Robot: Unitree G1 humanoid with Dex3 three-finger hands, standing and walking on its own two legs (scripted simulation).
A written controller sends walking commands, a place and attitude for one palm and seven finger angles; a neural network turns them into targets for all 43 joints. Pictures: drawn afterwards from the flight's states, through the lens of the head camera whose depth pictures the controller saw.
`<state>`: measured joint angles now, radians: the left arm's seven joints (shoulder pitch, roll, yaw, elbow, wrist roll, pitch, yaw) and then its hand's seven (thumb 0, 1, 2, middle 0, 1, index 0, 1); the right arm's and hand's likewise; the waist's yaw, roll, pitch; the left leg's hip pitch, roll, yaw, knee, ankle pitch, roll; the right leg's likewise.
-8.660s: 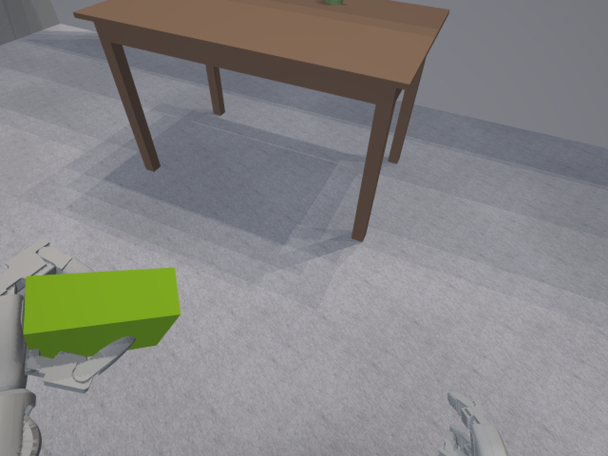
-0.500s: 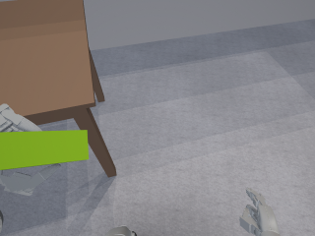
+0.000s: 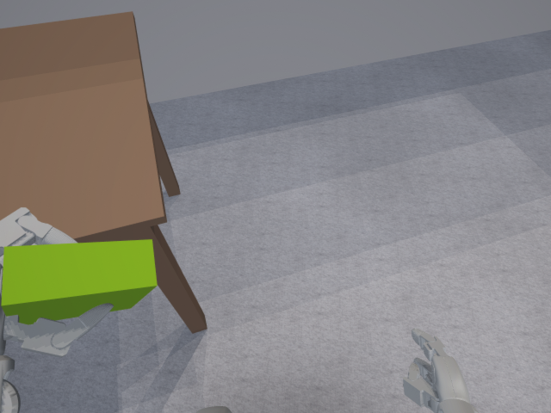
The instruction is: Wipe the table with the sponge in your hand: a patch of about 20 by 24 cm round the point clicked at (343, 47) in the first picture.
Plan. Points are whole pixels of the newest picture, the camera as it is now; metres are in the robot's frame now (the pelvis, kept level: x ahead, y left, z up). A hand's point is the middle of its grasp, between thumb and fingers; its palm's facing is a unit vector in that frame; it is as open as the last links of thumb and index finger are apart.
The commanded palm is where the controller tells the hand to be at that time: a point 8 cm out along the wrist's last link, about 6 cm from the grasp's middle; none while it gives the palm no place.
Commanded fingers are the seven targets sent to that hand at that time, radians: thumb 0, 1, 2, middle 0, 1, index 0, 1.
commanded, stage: come to a stop and stand still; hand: left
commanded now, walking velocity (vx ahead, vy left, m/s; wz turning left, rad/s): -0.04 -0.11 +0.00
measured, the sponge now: (101, 281) +0.24 +0.20 +0.13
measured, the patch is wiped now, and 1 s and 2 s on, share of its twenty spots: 0.00 0.00 0.00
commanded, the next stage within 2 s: look again from close up in 1.52 s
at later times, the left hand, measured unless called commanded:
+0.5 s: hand (38, 345) +0.17 +0.21 +0.17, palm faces +0.33 -0.83 -0.45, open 9.4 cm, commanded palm +0.11 +0.26 +0.18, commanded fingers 0.00 0.10 1.30 -1.20 -1.60 -1.20 -1.60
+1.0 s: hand out of the picture +0.14 +0.24 +0.17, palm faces +0.38 -0.82 -0.43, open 9.4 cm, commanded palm +0.08 +0.28 +0.18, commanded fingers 0.00 0.10 1.30 -1.20 -1.60 -1.20 -1.60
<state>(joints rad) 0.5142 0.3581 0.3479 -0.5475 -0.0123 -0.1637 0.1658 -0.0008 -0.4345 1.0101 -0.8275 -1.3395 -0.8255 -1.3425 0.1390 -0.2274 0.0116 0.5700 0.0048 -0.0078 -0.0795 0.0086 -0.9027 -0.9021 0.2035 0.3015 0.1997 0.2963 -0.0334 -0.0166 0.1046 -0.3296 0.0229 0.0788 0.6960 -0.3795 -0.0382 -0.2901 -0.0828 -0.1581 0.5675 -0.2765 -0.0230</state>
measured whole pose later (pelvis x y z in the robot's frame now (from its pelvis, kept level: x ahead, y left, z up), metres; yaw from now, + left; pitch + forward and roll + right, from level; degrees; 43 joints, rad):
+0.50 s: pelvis -0.06 -0.01 +0.00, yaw -2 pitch +0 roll +0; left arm 0.49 0.38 0.32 -0.51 -0.04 -0.13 0.14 0.00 -0.43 1.01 -0.83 -1.34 -0.83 -1.34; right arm 0.20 -0.16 0.04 0.59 0.01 -0.04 -0.04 0.01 -0.90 -0.90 0.21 0.30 0.20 0.30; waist 0.00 0.04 0.04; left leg -0.38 0.07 0.06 0.63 -0.32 -0.02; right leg -0.20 0.02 -0.12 0.48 -0.28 -0.05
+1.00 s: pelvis -0.08 +0.00 +0.00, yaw -1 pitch -1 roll +0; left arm 0.46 0.38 0.34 -0.49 -0.02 -0.20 0.15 0.00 -0.43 1.01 -0.83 -1.34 -0.83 -1.34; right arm 0.19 -0.17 0.02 0.57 0.00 -0.07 -0.06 0.01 -0.90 -0.90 0.20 0.30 0.20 0.30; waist 0.01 0.00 0.05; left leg -0.26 0.04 0.10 0.54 -0.26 0.00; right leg -0.24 -0.02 -0.10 0.54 -0.28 -0.01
